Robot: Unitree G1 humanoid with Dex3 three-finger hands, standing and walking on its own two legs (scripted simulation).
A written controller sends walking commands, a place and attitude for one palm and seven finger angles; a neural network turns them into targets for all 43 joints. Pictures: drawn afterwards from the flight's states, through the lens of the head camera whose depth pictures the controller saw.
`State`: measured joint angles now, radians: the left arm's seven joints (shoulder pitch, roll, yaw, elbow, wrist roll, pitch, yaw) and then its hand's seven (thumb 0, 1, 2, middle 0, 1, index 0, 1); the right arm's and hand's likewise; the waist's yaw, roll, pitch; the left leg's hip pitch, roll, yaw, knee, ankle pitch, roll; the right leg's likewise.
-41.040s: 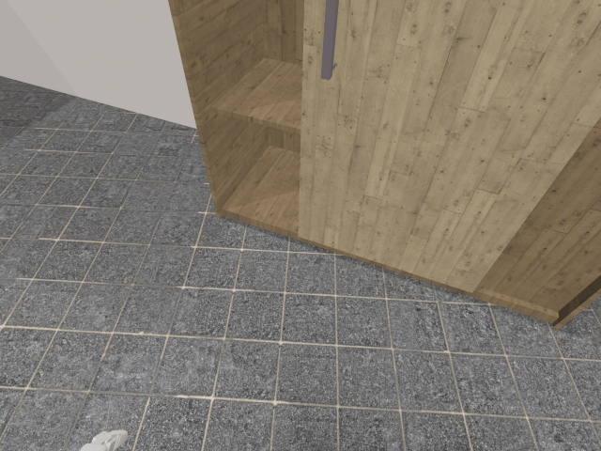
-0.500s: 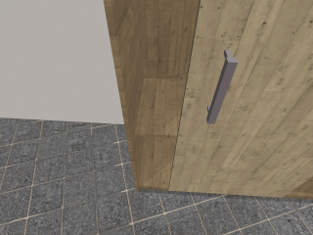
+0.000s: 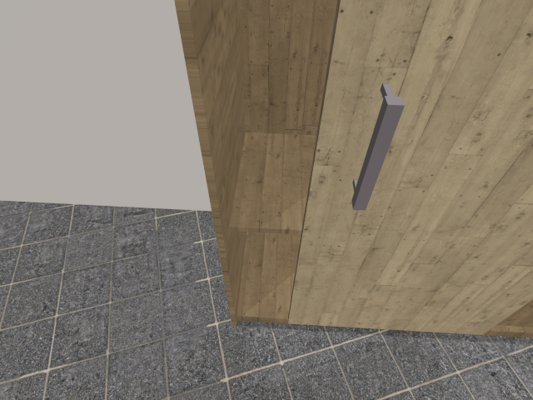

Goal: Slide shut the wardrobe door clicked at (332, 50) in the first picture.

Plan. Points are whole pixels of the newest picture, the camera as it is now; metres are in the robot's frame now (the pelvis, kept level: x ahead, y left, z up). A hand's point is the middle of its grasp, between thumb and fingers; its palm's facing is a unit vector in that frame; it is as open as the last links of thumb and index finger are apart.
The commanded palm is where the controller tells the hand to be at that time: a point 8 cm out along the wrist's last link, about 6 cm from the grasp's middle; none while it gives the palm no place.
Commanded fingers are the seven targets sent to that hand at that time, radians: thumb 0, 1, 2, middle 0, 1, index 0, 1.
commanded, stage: look again from close up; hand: right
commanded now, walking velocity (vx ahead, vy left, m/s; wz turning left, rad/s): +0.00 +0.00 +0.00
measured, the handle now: (371, 152) +0.48 -0.14 +0.13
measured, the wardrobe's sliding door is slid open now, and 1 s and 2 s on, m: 0.19 0.19 0.19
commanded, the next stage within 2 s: raise the hand with hooked fingers in 0.12 s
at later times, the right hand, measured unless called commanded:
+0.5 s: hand (451, 379) +0.17 -0.23 +0.01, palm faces +0.04 +1.00 -0.09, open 7.9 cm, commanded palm +0.11 -0.28 -0.04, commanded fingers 0.00 -0.55 -0.75 0.23 0.53 0.23 0.53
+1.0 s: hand (481, 368) +0.18 -0.26 +0.03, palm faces +0.02 +1.00 -0.08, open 10.8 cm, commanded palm +0.14 -0.31 +0.04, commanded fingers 0.00 0.03 -0.50 0.27 0.90 0.27 0.90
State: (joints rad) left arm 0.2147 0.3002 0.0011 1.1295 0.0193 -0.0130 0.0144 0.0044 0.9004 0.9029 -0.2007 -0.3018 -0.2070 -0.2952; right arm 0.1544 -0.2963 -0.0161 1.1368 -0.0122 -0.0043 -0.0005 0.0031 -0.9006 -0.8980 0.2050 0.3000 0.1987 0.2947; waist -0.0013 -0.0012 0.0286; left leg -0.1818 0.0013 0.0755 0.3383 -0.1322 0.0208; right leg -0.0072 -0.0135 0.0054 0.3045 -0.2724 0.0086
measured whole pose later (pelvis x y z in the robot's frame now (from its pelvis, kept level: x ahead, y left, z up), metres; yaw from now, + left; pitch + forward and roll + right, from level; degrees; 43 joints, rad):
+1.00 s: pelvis -0.04 -0.02 -0.06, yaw -1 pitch +7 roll +2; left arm 0.30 0.23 -0.06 0.57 -0.03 -0.32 0.06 0.01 0.90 0.90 -0.20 -0.30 -0.21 -0.30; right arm 0.29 -0.34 -0.33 0.00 0.36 -0.21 0.40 0.01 -0.18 -0.59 0.25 0.76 0.25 0.75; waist -0.02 -0.03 -0.07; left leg -0.67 0.04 0.08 0.84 -0.29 0.00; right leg -0.55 0.01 0.02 0.93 -0.51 -0.02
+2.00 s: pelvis -0.01 -0.01 -0.01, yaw -1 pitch +1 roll +1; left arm 0.25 0.28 -0.06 0.64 -0.06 -0.29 0.09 0.01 0.90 0.90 -0.20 -0.30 -0.21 -0.30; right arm -0.09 -0.46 -0.49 0.16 0.36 0.08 0.47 -0.01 0.50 -0.30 0.30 1.20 0.30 1.19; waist -0.05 -0.08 -0.04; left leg -0.33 0.02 0.08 0.51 -0.20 0.00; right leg -0.19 0.00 0.02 0.55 -0.38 -0.01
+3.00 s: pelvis -0.02 -0.01 -0.01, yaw +0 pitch +1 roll +0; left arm 0.24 0.26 -0.07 0.67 -0.06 -0.27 0.10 0.01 0.90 0.90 -0.20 -0.30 -0.21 -0.30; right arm -0.27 -0.37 -0.35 0.26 0.28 0.06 0.33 -0.01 0.51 -0.30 0.30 1.20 0.30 1.20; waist -0.03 -0.06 -0.03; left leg -0.33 0.03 0.07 0.49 -0.18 0.00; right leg -0.19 0.01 0.01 0.52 -0.35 -0.01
